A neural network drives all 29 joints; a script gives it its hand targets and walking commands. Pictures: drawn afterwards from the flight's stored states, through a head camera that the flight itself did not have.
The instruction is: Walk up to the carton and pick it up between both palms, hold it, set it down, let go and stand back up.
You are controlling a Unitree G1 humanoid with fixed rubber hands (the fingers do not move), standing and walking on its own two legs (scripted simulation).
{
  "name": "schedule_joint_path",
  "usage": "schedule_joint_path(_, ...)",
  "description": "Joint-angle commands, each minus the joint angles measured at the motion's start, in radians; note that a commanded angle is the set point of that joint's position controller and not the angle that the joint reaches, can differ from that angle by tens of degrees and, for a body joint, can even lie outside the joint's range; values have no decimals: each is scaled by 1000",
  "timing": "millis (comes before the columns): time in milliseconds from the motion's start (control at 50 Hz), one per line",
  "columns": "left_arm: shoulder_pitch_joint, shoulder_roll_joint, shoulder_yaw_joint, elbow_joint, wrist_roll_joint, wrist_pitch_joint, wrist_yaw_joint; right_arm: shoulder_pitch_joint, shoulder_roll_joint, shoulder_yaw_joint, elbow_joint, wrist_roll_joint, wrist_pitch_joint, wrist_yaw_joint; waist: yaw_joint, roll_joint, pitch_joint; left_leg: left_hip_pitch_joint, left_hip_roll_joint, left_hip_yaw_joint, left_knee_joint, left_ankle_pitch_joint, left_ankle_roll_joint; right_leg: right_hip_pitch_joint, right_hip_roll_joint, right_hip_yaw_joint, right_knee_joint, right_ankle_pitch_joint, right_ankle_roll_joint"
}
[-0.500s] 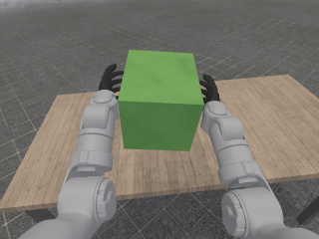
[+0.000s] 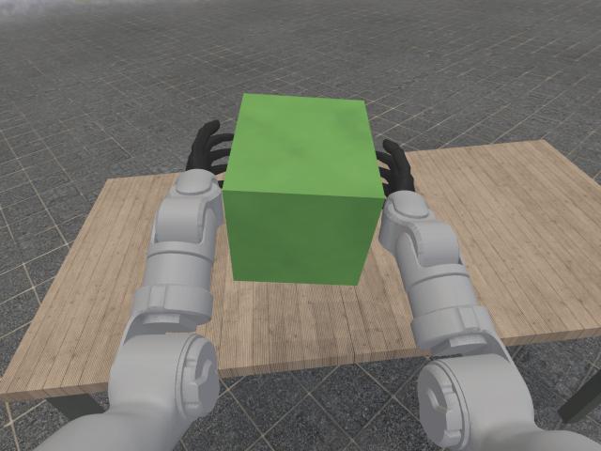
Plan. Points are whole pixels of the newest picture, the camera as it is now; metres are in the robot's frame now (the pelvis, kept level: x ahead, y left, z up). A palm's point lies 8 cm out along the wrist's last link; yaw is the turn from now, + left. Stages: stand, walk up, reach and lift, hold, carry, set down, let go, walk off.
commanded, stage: hold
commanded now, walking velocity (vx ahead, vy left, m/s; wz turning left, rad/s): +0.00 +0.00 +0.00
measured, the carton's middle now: (300, 188) +0.40 +0.00 +0.19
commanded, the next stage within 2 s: none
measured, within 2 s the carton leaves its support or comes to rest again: neither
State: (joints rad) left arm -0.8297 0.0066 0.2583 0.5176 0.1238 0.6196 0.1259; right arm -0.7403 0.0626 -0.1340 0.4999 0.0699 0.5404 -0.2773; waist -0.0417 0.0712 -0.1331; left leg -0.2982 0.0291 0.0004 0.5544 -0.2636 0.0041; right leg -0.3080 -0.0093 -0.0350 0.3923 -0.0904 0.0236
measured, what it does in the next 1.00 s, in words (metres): stands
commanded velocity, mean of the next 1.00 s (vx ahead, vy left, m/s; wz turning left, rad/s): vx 0.00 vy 0.00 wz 0.00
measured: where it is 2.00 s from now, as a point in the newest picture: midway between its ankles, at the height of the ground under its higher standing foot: outside the picture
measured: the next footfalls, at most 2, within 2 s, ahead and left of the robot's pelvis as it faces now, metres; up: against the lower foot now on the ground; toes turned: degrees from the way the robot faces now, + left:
none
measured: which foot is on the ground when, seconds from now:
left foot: down 0.00-1.00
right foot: down 0.00-1.00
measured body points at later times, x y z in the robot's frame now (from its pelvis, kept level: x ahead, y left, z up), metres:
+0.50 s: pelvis +0.00 +0.00 +0.00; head -0.05 -0.01 +0.45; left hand +0.41 +0.13 +0.22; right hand +0.39 -0.13 +0.18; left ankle +0.02 +0.11 -0.74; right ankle +0.07 -0.14 -0.74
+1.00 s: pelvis +0.00 +0.00 +0.00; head -0.04 -0.01 +0.45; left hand +0.41 +0.13 +0.22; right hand +0.39 -0.13 +0.18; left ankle +0.02 +0.11 -0.74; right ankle +0.07 -0.14 -0.74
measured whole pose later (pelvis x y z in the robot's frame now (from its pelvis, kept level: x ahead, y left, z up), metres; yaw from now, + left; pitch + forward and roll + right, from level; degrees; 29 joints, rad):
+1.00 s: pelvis +0.00 +0.00 +0.00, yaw +0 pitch +1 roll -2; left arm -0.83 0.00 0.26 0.48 0.14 0.65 0.12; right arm -0.72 0.06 -0.12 0.46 0.08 0.54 -0.28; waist -0.04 0.07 -0.13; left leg -0.30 0.03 0.00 0.55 -0.26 0.00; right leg -0.31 -0.01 -0.03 0.39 -0.09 0.02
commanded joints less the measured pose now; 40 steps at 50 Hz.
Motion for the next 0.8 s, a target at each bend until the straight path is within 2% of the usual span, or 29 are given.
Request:
schedule_joint_path(0, -678, -778, -406, -243, -17, -35, -162, -1011, 680, 541, -358, 256, -134, 121, 35, -78, -486, 138, -64, -60, -211, 198, -17, 450, 96, -6, -78, 64, -14)
schedule_joint_path(80, -680, -791, -433, -257, -35, -36, -160, -1016, 682, 540, -381, 264, -133, 118, 19, -75, -519, 151, -68, -58, -197, 232, -22, 444, 101, -9, -71, 96, -15)
schedule_joint_path(120, -673, -791, -438, -251, -36, -34, -160, -1014, 670, 545, -388, 264, -133, 116, 27, -74, -508, 146, -65, -65, -199, 225, -21, 435, 101, -7, -74, 87, -12)
schedule_joint_path(140, -650, -767, -397, -207, -8, -22, -162, -1012, 660, 539, -358, 260, -126, 116, 34, -73, -467, 144, -70, -53, -205, 199, -17, 415, 98, -11, -83, 52, -14)
schedule_joint_path(220, -657, -774, -409, -221, -17, -26, -165, -1022, 666, 534, -353, 254, -131, 120, 40, -91, -472, 139, -64, -59, -216, 166, -12, 424, 96, -7, -84, 27, -10)
schedule_joint_path(240, -658, -770, -393, -212, -3, -23, -166, -1015, 665, 530, -336, 254, -132, 119, 37, -78, -462, 132, -64, -55, -218, 161, -11, 423, 96, -9, -83, 26, -9)
schedule_joint_path(260, -670, -776, -394, -219, -11, -25, -167, -1025, 666, 522, -350, 253, -132, 120, 34, -86, -461, 135, -62, -58, -215, 185, -12, 421, 97, -9, -81, 40, -14)
schedule_joint_path(280, -663, -767, -380, -200, -1, -21, -169, -1024, 668, 520, -338, 254, -130, 121, 47, -76, -457, 131, -66, -56, -214, 166, -11, 414, 98, -7, -82, 21, -13)
schedule_joint_path(360, -684, -778, -393, -199, -11, -26, -169, -1042, 666, 506, -337, 246, -139, 121, 32, -81, -448, 124, -64, -58, -218, 136, -7, 401, 95, -12, -87, -5, -13)
schedule_joint_path(400, -688, -781, -399, -209, -6, -29, -166, -1041, 669, 514, -343, 242, -145, 126, 41, -71, -469, 134, -61, -57, -219, 168, -15, 420, 95, -11, -84, 21, -15)
schedule_joint_path(420, -668, -765, -383, -191, 0, -26, -168, -1000, 666, 505, -315, 239, -135, 123, 30, -81, -440, 134, -66, -54, -225, 154, -10, 418, 94, -13, -89, 17, -11)
schedule_joint_path(500, -662, -772, -390, -216, -4, -27, -167, -1020, 669, 527, -351, 255, -143, 121, 40, -72, -473, 145, -66, -51, -211, 199, -12, 430, 98, -11, -82, 54, -13)
schedule_joint_path(540, -669, -778, -385, -205, 2, -26, -168, -1033, 669, 523, -347, 247, -143, 121, 39, -81, -465, 137, -65, -53, -213, 174, -9, 423, 98, -17, -84, 26, -11)
schedule_joint_path(560, -680, -774, -399, -223, -11, -29, -168, -1013, 670, 517, -341, 244, -142, 120, 23, -84, -456, 144, -66, -54, -215, 168, -10, 415, 96, -16, -85, 26, -11)
schedule_joint_path(600, -664, -777, -412, -230, -19, -31, -166, -1023, 672, 539, -377, 252, -147, 120, 37, -84, -496, 145, -68, -55, -210, 190, -14, 440, 97, -16, -78, 55, -8)
schedule_joint_path(620, -669, -792, -417, -242, -16, -30, -163, -1002, 671, 537, -368, 249, -144, 119, 24, -75, -503, 160, -65, -55, -209, 223, -20, 449, 98, -14, -77, 84, -12)
schedule_joint_path(640, -641, -783, -408, -234, -11, -23, -164, -1026, 660, 541, -394, 268, -146, 117, 37, -73, -499, 160, -65, -57, -201, 233, -17, 443, 101, -11, -80, 81, -11)
schedule_joint_path(660, -655, -780, -413, -225, -14, -27, -164, -1021, 664, 546, -377, 261, -142, 116, 32, -88, -495, 159, -70, -54, -205, 215, -16, 442, 102, -14, -81, 69, -10)
schedule_joint_path(700, -643, -794, -428, -250, -21, -27, -163, -1007, 668, 552, -401, 261, -144, 113, 27, -81, -506, 169, -65, -59, -197, 243, -20, 441, 102, -14, -80, 89, -11)
schedule_joint_path(740, -627, -774, -410, -223, -13, -19, -165, -1002, 653, 544, -373, 263, -134, 111, 33, -84, -471, 158, -67, -58, -198, 229, -16, 428, 101, -9, -84, 83, -9)
schedule_joint_path(760, -634, -775, -412, -240, -5, -19, -168, -975, 658, 547, -356, 255, -133, 112, 25, -88, -469, 169, -63, -58, -207, 241, -21, 444, 102, -12, -84, 89, -9)
schedule_joint_path(780, -608, -783, -417, -240, -9, -15, -170, -981, 657, 548, -384, 261, -135, 110, 23, -84, -487, 178, -66, -57, -201, 251, -23, 450, 102, -10, -84, 104, -9)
